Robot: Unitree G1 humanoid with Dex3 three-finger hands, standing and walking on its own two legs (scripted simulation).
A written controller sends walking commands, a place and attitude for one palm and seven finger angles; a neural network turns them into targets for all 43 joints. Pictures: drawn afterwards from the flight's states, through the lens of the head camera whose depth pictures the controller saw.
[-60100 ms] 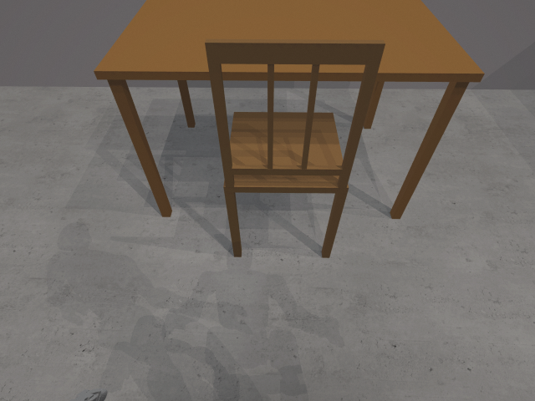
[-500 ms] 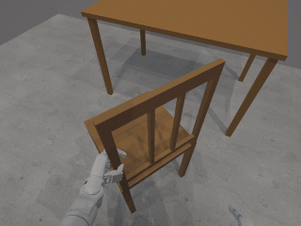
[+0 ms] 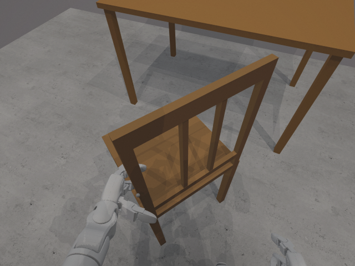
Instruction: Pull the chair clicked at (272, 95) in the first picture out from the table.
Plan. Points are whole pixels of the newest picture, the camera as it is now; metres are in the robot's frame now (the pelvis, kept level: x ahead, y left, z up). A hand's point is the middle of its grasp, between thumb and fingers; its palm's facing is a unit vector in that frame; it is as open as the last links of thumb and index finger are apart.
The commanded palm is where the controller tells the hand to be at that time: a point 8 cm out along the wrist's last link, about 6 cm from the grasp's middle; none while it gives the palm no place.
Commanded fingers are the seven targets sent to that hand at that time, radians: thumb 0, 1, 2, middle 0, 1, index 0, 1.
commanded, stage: open the thumb and straighten the fingers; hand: left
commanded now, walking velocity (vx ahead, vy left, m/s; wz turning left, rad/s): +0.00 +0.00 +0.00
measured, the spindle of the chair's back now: (183, 159) +0.39 -0.01 -0.04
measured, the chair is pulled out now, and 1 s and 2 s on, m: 0.51 0.51 0.51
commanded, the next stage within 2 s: draw the fingers out of the gap in 0.24 s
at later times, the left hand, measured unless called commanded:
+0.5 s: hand (131, 206) +0.27 +0.12 -0.04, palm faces -0.10 -0.98 -0.18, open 17.4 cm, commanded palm +0.24 +0.17 -0.02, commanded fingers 0.00 -0.55 0.20 0.00 0.00 0.00 0.00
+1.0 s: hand (124, 248) +0.18 +0.12 -0.04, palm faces -0.08 -0.98 -0.17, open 17.4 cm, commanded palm +0.16 +0.17 -0.02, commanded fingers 0.00 -0.55 0.20 0.00 0.00 0.00 0.00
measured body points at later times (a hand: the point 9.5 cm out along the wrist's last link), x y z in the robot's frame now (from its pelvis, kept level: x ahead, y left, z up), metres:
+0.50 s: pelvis +0.01 -0.01 -0.01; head +0.05 -0.02 +0.44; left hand +0.27 +0.17 -0.03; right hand +0.16 -0.26 -0.10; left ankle -0.04 +0.13 -0.71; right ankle +0.03 -0.13 -0.71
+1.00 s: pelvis +0.00 +0.00 -0.02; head +0.03 -0.02 +0.43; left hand +0.18 +0.18 -0.03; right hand +0.19 -0.23 -0.09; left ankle -0.04 +0.13 -0.71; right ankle +0.03 -0.13 -0.71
